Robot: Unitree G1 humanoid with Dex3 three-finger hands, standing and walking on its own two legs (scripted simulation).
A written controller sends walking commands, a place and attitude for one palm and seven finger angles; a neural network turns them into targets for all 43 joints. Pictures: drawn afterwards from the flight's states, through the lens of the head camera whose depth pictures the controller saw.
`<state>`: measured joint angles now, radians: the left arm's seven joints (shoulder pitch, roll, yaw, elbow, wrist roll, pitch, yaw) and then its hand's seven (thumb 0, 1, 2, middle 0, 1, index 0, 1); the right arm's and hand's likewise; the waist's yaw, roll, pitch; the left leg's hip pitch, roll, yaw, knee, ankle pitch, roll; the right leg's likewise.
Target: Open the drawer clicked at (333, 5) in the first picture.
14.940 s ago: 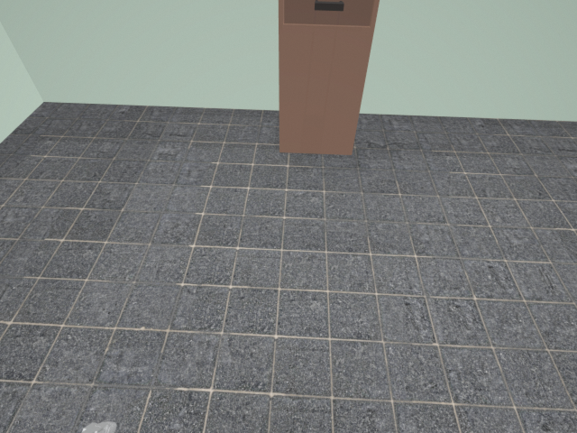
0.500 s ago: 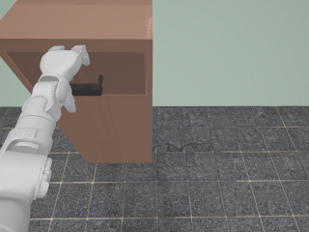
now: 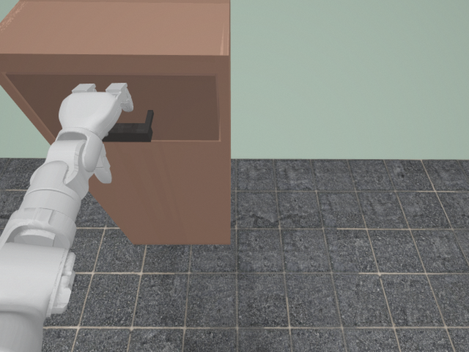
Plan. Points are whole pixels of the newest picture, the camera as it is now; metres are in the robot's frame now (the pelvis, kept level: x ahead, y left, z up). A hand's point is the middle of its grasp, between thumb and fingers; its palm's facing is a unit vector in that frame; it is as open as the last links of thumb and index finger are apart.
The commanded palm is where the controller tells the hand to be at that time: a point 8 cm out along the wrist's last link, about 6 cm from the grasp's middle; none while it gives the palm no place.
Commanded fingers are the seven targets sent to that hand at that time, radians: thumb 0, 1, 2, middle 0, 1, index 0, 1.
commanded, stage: lower the fingers behind the handle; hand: left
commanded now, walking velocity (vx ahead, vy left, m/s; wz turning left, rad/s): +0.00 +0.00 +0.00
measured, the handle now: (122, 123) +0.54 +0.21 +0.04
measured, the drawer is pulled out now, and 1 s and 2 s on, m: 0.00 0.00 0.00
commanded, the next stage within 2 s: lift the fingers back up to retry in 1.16 s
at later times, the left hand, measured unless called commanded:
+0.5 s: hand (109, 140) +0.49 +0.23 +0.05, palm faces -0.01 -0.03 -1.00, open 13.8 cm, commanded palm +0.47 +0.24 +0.09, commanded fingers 0.00 -0.50 0.30 -0.30 -1.20 -0.30 -1.20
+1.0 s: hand (110, 137) +0.49 +0.23 +0.05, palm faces -0.02 +0.00 -1.00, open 13.8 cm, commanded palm +0.48 +0.23 +0.08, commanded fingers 0.00 -0.50 0.30 -0.30 -1.20 -0.30 -1.20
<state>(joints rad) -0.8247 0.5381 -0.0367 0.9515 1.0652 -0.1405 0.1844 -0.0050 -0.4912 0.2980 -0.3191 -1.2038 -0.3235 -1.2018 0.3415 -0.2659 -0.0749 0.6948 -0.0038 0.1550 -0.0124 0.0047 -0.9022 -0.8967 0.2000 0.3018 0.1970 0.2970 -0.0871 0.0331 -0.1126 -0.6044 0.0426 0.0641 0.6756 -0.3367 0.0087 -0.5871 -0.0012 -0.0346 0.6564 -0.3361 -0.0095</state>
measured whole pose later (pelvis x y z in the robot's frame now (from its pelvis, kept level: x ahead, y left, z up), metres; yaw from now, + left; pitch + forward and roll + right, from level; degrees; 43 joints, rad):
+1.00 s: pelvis -0.03 +0.01 -0.02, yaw -1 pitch +19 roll -1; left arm -0.99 0.58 -0.06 1.13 1.11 -0.09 0.24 0.00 -0.49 0.30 -0.32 -1.36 -0.32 -1.20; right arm 0.39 -0.27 -0.03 0.67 0.00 0.12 -0.04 0.00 -0.90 -0.90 0.20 0.30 0.20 0.30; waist -0.15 0.03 -0.13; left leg -0.80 0.05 0.07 0.82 -0.35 0.03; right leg -0.78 0.00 -0.02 0.78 -0.34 0.01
